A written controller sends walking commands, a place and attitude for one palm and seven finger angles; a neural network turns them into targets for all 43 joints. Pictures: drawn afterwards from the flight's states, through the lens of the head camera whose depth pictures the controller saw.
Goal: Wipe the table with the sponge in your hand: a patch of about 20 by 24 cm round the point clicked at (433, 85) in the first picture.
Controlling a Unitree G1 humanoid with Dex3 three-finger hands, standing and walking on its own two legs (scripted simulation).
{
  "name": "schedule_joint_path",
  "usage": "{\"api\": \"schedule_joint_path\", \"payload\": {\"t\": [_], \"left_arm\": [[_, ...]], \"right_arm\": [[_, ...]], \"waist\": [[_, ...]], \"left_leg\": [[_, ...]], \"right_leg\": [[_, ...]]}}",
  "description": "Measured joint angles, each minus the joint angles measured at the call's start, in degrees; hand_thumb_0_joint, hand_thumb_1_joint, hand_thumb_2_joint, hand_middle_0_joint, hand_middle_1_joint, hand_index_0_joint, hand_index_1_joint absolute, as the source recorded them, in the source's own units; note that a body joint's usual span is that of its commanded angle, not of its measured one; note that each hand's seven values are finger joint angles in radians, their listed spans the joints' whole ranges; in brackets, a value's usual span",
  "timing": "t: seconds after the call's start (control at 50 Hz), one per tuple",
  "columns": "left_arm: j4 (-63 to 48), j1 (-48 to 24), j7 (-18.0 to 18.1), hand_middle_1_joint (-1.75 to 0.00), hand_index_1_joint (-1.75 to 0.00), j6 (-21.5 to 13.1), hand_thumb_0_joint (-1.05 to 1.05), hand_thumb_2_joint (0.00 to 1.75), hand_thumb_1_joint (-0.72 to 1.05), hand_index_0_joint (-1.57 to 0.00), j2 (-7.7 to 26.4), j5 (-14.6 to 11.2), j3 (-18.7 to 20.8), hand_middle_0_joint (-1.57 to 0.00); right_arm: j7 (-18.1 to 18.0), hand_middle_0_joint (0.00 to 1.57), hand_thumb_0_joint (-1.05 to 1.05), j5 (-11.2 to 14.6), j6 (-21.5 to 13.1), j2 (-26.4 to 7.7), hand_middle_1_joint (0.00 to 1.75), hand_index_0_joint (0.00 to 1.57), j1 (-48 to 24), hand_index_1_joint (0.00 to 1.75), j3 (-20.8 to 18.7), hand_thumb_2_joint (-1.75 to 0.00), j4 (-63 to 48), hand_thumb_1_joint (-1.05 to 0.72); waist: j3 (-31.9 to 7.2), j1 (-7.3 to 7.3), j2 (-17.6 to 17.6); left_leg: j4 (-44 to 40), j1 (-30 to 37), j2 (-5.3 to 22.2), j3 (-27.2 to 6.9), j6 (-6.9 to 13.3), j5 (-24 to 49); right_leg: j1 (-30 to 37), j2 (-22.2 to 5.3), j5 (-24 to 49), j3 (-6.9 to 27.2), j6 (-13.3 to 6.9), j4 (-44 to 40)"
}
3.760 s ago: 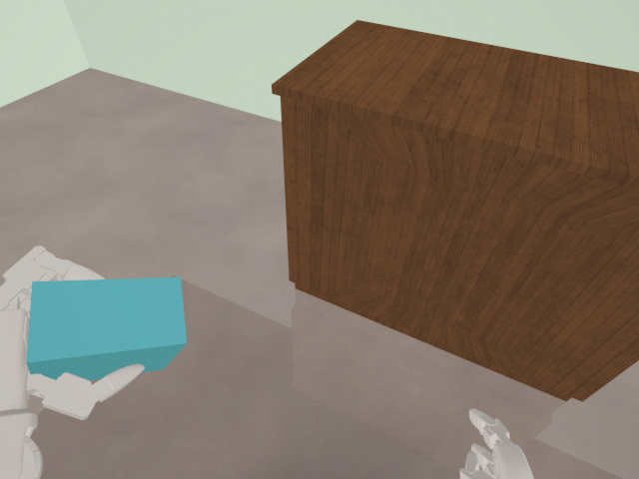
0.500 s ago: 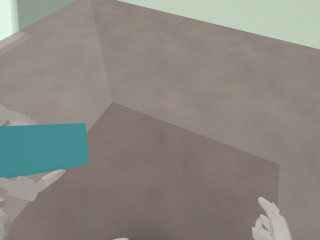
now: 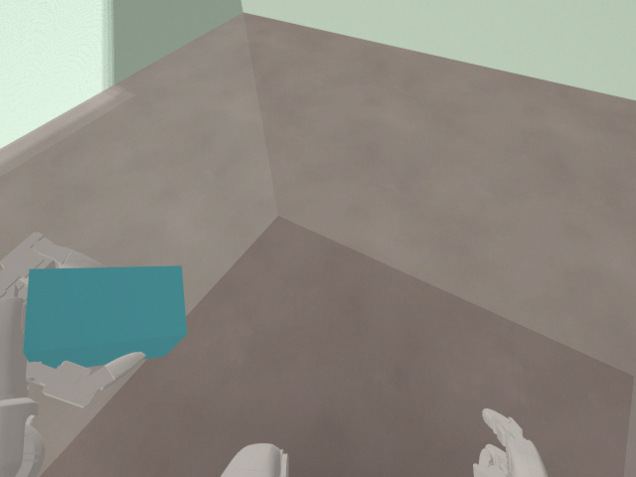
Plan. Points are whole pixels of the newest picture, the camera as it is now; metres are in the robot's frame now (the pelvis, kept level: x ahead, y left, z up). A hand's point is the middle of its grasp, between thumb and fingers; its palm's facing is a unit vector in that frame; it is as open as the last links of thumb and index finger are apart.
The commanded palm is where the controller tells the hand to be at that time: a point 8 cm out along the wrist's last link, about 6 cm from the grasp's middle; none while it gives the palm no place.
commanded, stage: turn to face it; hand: left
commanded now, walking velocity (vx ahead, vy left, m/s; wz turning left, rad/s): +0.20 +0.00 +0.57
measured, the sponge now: (130, 318) +0.23 +0.20 +0.15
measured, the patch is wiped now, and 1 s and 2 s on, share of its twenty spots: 0.00 0.00 0.00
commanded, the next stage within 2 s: none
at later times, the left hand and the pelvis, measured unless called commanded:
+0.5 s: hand (144, 234) +0.31 +0.20 +0.18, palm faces +0.30 -0.82 -0.49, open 10.7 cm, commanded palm +0.26 +0.25 +0.18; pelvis +0.07 -0.01 -0.01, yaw -7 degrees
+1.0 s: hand (216, 227) +0.33 +0.13 +0.18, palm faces +0.05 -0.90 -0.44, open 10.7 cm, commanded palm +0.29 +0.18 +0.18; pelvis +0.04 -0.02 +0.00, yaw -22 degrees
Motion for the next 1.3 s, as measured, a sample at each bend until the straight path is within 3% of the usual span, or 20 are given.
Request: {"api": "schedule_joint_path", "payload": {"t": [0.1,0.14,0.2,0.26,0.32,0.42,0.5,0.54,0.6,0.64,0.68,0.78,0.92,1.0,1.04,1.1,1.14,1.22,1.3], "left_arm": [[-7.0,4.3,1.0,-1.37,-1.37,-1.1,-0.01,1.01,-0.53,-0.66,3.7,-0.4,1.9,-0.66],[-9.5,5.4,1.9,-1.37,-1.37,-1.7,-0.01,1.01,-0.53,-0.66,4.7,-0.6,3.2,-0.66],[-11.4,5.9,3.2,-1.37,-1.37,-2.5,-0.01,1.01,-0.53,-0.66,4.6,-0.9,4.7,-0.66],[-6.8,0.7,3.3,-1.37,-1.37,-3.5,-0.01,1.01,-0.53,-0.66,5.7,-0.9,5.3,-0.66],[-2.6,-2.8,2.6,-1.37,-1.37,-1.8,-0.01,1.01,-0.53,-0.66,4.6,-0.7,4.6,-0.66],[-5.1,-0.9,1.1,-1.37,-1.37,-0.8,-0.01,1.01,-0.53,-0.66,2.5,-0.9,2.6,-0.66],[-5.9,0.8,-0.2,-1.37,-1.37,-1.4,-0.01,1.01,-0.53,-0.66,4.3,-1.1,2.9,-0.66],[-4.5,-0.3,-0.6,-1.37,-1.37,-1.4,-0.01,1.01,-0.53,-0.66,4.4,-0.8,2.8,-0.66],[-2.9,-1.0,-0.5,-1.37,-1.37,-0.5,-0.01,1.01,-0.53,-0.66,3.0,-1.3,2.7,-0.66],[-2.8,0.4,-0.2,-1.37,-1.37,-0.1,-0.01,1.01,-0.53,-0.66,2.2,-1.7,2.9,-0.66],[-3.3,2.2,0.1,-1.37,-1.37,0.1,-0.01,1.01,-0.53,-0.66,2.2,-1.8,3.0,-0.66],[-5.9,5.5,0.5,-1.37,-1.37,-0.4,-0.01,1.01,-0.53,-0.66,4.5,-2.2,3.6,-0.66],[-6.9,4.8,0.8,-1.37,-1.37,-0.6,-0.01,1.01,-0.53,-0.66,5.7,-2.2,4.4,-0.66],[-6.7,3.5,0.5,-1.37,-1.37,-0.1,-0.01,1.01,-0.53,-0.66,4.9,-1.8,3.7,-0.66],[-5.9,2.5,0.0,-1.37,-1.37,-0.2,-0.01,1.01,-0.53,-0.66,4.7,-1.3,3.7,-0.66],[-4.1,1.4,-0.4,-1.37,-1.37,0.0,-0.01,1.01,-0.53,-0.66,3.9,-0.3,3.5,-0.66],[-3.3,0.8,-0.4,-1.37,-1.37,0.3,-0.01,1.01,-0.53,-0.66,2.5,-0.1,2.6,-0.66],[-2.9,-0.4,-0.2,-1.37,-1.37,0.7,-0.01,1.01,-0.53,-0.66,1.5,-0.2,1.4,-0.66],[-2.9,-1.9,-0.5,-1.37,-1.37,0.8,-0.01,1.01,-0.53,-0.66,4.2,-0.3,2.4,-0.66]], "right_arm": [[-0.5,0.2,0.01,-0.4,0.1,-1.8,0.3,0.2,1.4,0.3,-2.3,-0.9,-4.4,-0.9],[-0.7,0.2,0.01,-0.5,0.0,-2.3,0.3,0.19,1.9,0.3,-3.0,-0.9,-5.7,-0.91],[-1.3,0.2,0.01,-0.2,-0.1,-3.2,0.3,0.19,2.1,0.3,-3.3,-0.9,-7.2,-0.91],[-1.6,0.2,0.01,0.2,-0.1,-0.1,0.3,0.19,-0.2,0.3,-3.1,-0.9,-6.1,-0.91],[-0.3,0.2,0.01,0.2,-0.6,3.3,0.3,0.19,-1.9,0.3,-0.6,-0.9,-5.5,-0.91],[2.3,0.2,0.01,-0.2,-3.2,7.1,0.3,0.2,-1.6,0.3,3.0,-0.9,-7.1,-0.9],[3.2,0.21,0.01,-0.2,-3.9,8.0,0.3,0.2,-0.5,0.3,4.2,-0.9,-8.1,-0.9],[3.2,0.21,0.01,0.0,-3.6,6.9,0.3,0.2,-0.4,0.3,3.8,-0.9,-7.8,-0.9],[2.9,0.21,0.01,0.2,-1.6,4.4,0.3,0.2,-1.9,0.3,2.7,-0.9,-5.2,-0.9],[2.6,0.21,0.01,0.1,-0.1,2.7,0.3,0.2,-2.7,0.3,1.9,-0.9,-4.3,-0.9],[2.2,0.21,0.01,0.1,1.0,1.2,0.3,0.2,-2.9,0.3,0.9,-0.9,-4.1,-0.9],[1.4,0.2,0.01,0.0,2.5,-1.7,0.3,0.2,-1.8,0.3,-1.5,-0.9,-5.1,-0.9],[1.7,0.2,0.01,0.5,4.1,-3.1,0.3,0.19,-0.1,0.29,-2.5,-0.9,-7.3,-0.91],[1.9,0.2,0.01,0.4,4.6,-2.2,0.3,0.19,0.7,0.3,-1.6,-0.9,-8.7,-0.91],[1.7,0.2,0.01,0.4,4.5,-0.5,0.3,0.19,0.8,0.3,-1.0,-0.9,-9.0,-0.91],[1.8,0.2,0.01,0.2,3.4,2.3,0.3,0.19,1.8,0.3,-0.1,-0.9,-9.2,-0.91],[2.5,0.2,0.01,0.5,2.5,3.6,0.3,0.19,2.5,0.3,0.7,-0.9,-8.8,-0.9],[3.6,0.2,0.01,0.5,0.8,5.7,0.3,0.2,3.1,0.3,2.7,-0.9,-7.9,-0.9],[4.5,0.21,0.01,0.4,-0.5,6.8,0.3,0.2,3.4,0.3,3.7,-0.9,-8.3,-0.9]], "waist": [[1.1,-1.15,-4.2],[1.3,-0.66,-5.1],[0.7,0.49,-4.1],[1.1,1.23,-5.3],[0.8,1.37,-4.3],[1.0,1.99,-1.6],[1.5,2.97,0.4],[2.4,2.77,2.6],[2.9,2.37,2.2],[3.3,1.37,1.4],[3.2,0.31,0.5],[1.5,-0.84,-2.1],[-1.9,-0.27,-4.5],[-3.3,0.05,-5.0],[-2.6,1.18,-6.2],[-2.0,2.08,-4.6],[-1.6,2.81,-2.6],[-0.2,3.49,0.4],[1.9,2.65,1.2]], "left_leg": [[-19.5,2.0,1.5,4.2,0.1,1.2],[-26.9,4.2,1.3,5.3,0.1,2.8],[-38.1,10.4,1.2,6.1,0.9,11.8],[-33.6,10.0,1.2,6.9,2.2,9.0],[-34.2,11.1,2.6,7.0,1.5,7.8],[-36.4,12.8,5.6,8.7,0.0,8.3],[-33.3,12.6,8.4,10.3,-2.0,6.4],[-28.6,11.1,10.4,9.1,-2.5,4.2],[-12.5,5.7,5.5,2.6,-3.2,-5.8],[-3.7,3.1,2.5,0.3,-3.8,-5.8],[-1.0,2.1,0.8,-0.3,-4.1,-4.9],[-9.6,3.9,-0.8,-0.5,-4.0,-3.4],[-26.8,10.4,-1.8,-1.0,-2.6,-3.8],[-39.4,16.0,-1.3,0.0,-0.8,2.0],[-38.9,16.4,-1.2,1.9,-0.1,5.6],[-37.5,17.1,1.1,3.4,-0.2,4.6],[-37.5,17.8,3.1,4.3,-0.6,4.4],[-37.1,18.1,7.2,6.7,-2.0,4.7],[-33.0,16.0,10.8,8.5,-4.3,3.7]], "right_leg": [[2.7,-1.7,-0.6,-1.4,0.6,-2.8],[3.0,-2.1,-1.7,-1.4,1.2,-2.0],[2.0,-1.8,-5.4,-0.3,2.4,3.5],[-3.3,0.2,-13.5,6.8,2.6,18.2],[-7.7,2.6,-13.0,8.7,3.2,25.1],[-9.1,2.9,-7.0,6.6,4.4,15.5],[-6.0,3.5,-2.3,5.0,5.0,5.6],[-5.2,5.2,0.2,4.2,1.2,4.7],[-6.9,5.6,-0.4,6.0,-2.6,6.1],[-6.8,6.0,1.0,7.5,-2.9,4.3],[-6.4,6.6,2.6,8.8,-3.1,2.0],[-6.3,8.1,6.2,11.8,-3.5,-2.5],[-8.0,10.4,9.5,15.6,-3.3,-4.6],[-9.8,11.9,10.4,17.2,-2.3,-3.4],[-12.0,11.9,2.6,17.9,-0.1,3.3],[-15.8,10.1,-5.5,13.9,3.1,21.1],[-15.3,7.9,-6.8,11.5,4.3,24.2],[-10.2,4.7,-7.0,8.8,5.6,16.5],[-2.9,4.1,-1.6,7.1,5.3,2.7]]}}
